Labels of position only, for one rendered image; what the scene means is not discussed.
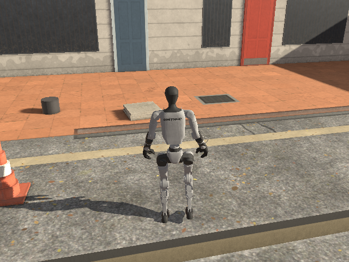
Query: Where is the right robot hand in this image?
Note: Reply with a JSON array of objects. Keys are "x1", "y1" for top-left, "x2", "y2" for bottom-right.
[{"x1": 196, "y1": 146, "x2": 208, "y2": 158}]

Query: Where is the right robot shin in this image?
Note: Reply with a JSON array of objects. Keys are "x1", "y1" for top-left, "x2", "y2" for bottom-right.
[{"x1": 185, "y1": 175, "x2": 193, "y2": 212}]

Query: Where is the humanoid robot head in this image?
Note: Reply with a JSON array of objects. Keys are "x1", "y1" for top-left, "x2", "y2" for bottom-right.
[{"x1": 163, "y1": 86, "x2": 181, "y2": 112}]

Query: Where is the robot right upper arm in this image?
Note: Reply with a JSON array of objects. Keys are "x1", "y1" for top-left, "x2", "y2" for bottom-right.
[{"x1": 184, "y1": 110, "x2": 200, "y2": 139}]

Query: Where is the robot left forearm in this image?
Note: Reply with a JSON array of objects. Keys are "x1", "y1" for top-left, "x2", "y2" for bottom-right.
[{"x1": 143, "y1": 132, "x2": 153, "y2": 151}]

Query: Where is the left robot hand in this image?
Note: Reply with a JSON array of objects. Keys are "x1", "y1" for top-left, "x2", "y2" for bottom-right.
[{"x1": 143, "y1": 148, "x2": 155, "y2": 159}]

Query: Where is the robot left upper arm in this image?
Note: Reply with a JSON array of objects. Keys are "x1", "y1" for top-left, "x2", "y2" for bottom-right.
[{"x1": 148, "y1": 110, "x2": 161, "y2": 140}]

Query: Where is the robot right forearm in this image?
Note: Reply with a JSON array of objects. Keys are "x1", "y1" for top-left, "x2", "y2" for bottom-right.
[{"x1": 195, "y1": 131, "x2": 206, "y2": 149}]

